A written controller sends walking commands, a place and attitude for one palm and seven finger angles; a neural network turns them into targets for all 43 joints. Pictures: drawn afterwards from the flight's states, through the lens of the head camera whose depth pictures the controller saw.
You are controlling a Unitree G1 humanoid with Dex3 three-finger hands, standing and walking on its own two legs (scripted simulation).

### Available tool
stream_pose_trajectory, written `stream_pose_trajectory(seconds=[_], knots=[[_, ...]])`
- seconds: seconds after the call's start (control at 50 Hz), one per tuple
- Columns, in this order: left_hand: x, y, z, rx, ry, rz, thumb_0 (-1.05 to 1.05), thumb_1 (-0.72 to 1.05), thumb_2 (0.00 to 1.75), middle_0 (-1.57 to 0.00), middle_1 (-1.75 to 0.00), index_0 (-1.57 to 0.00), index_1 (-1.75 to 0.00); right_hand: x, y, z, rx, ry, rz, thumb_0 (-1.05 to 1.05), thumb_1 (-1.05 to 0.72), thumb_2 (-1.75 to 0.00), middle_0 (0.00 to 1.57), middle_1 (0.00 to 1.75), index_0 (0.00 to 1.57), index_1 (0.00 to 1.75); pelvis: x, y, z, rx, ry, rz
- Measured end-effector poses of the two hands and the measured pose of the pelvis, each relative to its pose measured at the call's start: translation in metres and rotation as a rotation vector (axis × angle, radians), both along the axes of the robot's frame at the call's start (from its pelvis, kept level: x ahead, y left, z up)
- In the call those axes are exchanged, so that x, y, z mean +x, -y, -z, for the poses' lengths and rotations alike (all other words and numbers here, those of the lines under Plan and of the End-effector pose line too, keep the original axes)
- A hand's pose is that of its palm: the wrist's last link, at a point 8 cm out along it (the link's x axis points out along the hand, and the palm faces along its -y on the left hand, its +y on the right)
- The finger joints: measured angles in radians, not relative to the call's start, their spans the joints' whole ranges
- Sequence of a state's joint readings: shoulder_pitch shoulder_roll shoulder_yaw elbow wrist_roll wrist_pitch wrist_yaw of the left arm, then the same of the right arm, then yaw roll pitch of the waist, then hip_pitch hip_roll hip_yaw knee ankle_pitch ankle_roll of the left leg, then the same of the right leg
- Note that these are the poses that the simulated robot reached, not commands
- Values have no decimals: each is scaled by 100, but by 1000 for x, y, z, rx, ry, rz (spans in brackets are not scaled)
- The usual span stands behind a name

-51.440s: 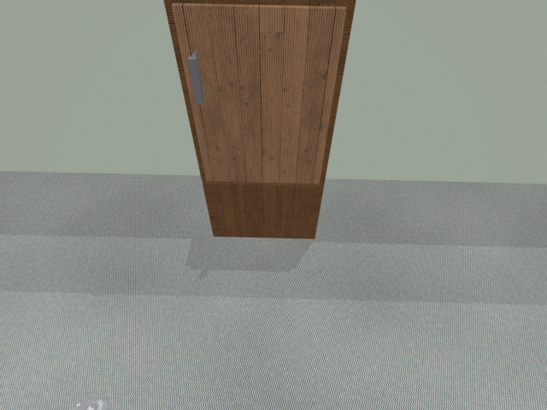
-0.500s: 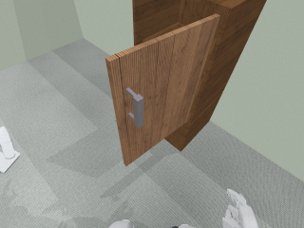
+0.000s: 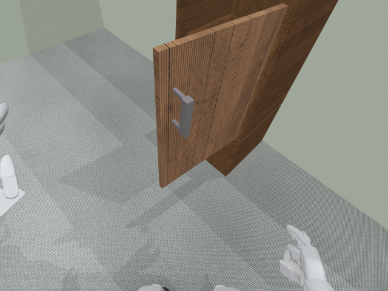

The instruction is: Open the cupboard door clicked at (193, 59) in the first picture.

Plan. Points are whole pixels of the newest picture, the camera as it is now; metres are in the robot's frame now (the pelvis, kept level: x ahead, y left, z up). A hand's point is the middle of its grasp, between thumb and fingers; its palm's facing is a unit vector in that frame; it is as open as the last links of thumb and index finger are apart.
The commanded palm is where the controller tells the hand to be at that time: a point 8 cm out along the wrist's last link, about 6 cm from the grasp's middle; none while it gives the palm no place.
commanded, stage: stop stepping back and stand still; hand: left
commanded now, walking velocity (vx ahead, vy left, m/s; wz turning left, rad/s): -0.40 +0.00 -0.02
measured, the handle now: (180, 113) +0.51 +0.07 +0.04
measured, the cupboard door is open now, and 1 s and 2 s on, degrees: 83 83 83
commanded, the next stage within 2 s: let the arm hang, fingers relaxed in 1.02 s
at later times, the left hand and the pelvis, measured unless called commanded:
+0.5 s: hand out of the picture +0.10 +0.25 +0.17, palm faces +0.42 -0.81 -0.40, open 7.4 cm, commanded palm +0.05 +0.28 +0.18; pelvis -0.11 -0.01 -0.01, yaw -2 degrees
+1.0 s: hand out of the picture +0.08 +0.21 +0.16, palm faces +0.40 -0.80 -0.45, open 7.4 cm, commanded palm +0.02 +0.25 +0.18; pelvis -0.13 -0.04 +0.00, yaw -3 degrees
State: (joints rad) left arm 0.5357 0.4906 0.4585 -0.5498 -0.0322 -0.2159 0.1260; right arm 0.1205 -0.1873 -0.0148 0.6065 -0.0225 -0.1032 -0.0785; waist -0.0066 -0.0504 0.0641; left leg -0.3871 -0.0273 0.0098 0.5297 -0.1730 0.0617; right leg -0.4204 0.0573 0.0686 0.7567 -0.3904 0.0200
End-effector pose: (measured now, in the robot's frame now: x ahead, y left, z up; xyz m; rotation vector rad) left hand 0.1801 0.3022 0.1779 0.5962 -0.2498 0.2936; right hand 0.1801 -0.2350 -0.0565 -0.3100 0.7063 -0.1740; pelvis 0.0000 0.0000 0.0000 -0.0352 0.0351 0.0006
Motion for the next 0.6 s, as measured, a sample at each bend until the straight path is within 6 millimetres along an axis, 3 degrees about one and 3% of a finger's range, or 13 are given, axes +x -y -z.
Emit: stream_pose_trajectory(seconds=[0.1, 0.2, 0.28, 0.34, 0.38, 0.48, 0.54, 0.6], knots=[[-33, 0, -14, -37, 21, -8, 1, 88, 90, -22, -30, -21, -30, -28, -15, -11, 31, 20, -46, 1, -91, -90, 20, 30, 21, 30, -25, -2, -11, -34, -4, 30], [-60, 8, -12, -88, 22, -4, 1, 89, 90, -21, -30, -21, -30, -63, -20, -12, 50, 28, -45, 1, -91, -90, 21, 30, 21, 30, -55, 2, -13, -36, -12, 43], [-84, 16, -11, -65, -4, -18, 1, 89, 90, -21, -30, -21, -30, -94, -14, -7, 69, 28, -42, 1, -91, -90, 21, 30, 21, 30, -81, 13, -9, 4, -28, 26], [-106, 29, -10, -12, -2, 14, 1, 89, 90, -21, -30, -21, -30, -117, -2, 9, 64, 19, -47, 1, -90, -90, 21, 30, 21, 30, -104, 15, 3, 26, -22, 70], [-116, 32, -13, -31, 13, 31, 1, 88, 90, -21, -30, -21, -30, -139, 7, 16, 67, -26, -8, 1, -90, -90, 21, 30, 21, 30, -108, 14, 2, 9, 1, 67], [-124, 20, -8, -71, 98, -19, 1, 88, 90, -22, -30, -22, -30, -186, 28, 28, 23, -84, 90, 1, -91, -90, 21, 30, 21, 30, -105, 11, 7, 14, 29, 52], [-118, 12, 0, -104, 115, -56, 1, 88, 90, -22, -30, -21, -30, -203, 35, 33, 5, -94, 135, 1, -91, -90, 21, 30, 21, 30, -111, 8, 10, 40, 47, 46], [-114, 16, -1, -95, 92, -46, 1, 89, 90, -21, -30, -21, -30, -215, 33, 30, 25, -64, 152, 2, -91, -90, 20, 30, 21, 30, -122, 10, 7, 48, 57, 63]])
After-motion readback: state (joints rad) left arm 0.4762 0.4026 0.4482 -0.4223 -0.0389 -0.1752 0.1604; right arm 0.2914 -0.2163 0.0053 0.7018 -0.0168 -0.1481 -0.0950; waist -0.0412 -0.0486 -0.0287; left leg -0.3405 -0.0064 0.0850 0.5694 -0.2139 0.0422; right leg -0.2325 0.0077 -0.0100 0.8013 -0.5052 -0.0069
